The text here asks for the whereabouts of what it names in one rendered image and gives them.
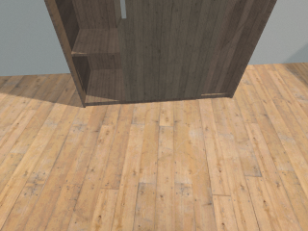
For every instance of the wardrobe door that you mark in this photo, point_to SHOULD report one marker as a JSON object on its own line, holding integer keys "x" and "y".
{"x": 238, "y": 28}
{"x": 166, "y": 46}

